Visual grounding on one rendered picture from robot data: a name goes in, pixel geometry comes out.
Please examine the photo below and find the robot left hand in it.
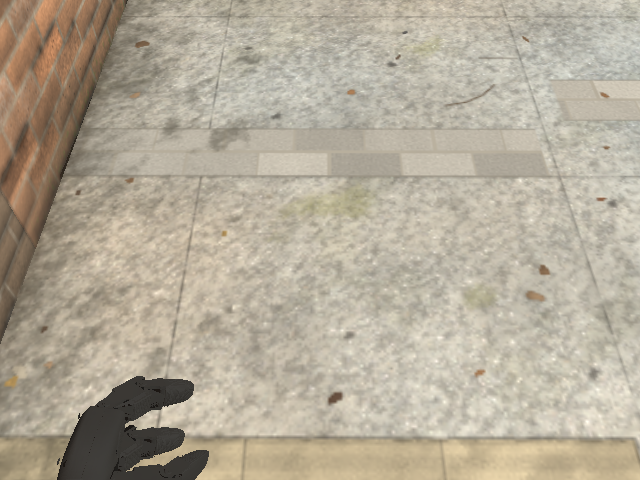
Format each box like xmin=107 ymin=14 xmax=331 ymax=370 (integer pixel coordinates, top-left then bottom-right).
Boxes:
xmin=57 ymin=376 xmax=209 ymax=480

